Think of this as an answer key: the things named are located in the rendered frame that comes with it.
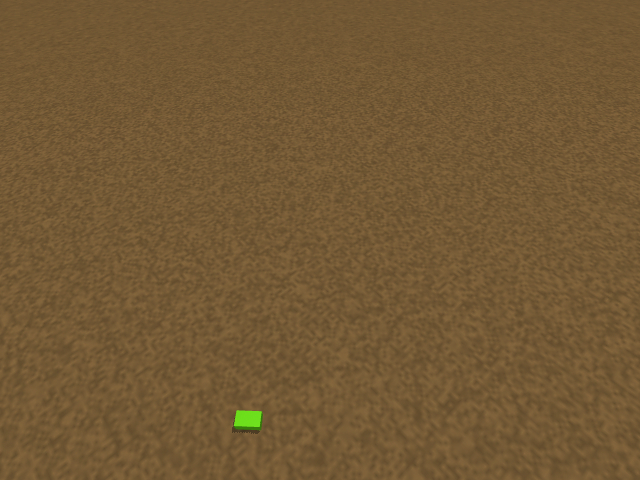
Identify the small box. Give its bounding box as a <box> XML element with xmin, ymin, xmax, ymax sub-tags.
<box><xmin>234</xmin><ymin>410</ymin><xmax>263</xmax><ymax>430</ymax></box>

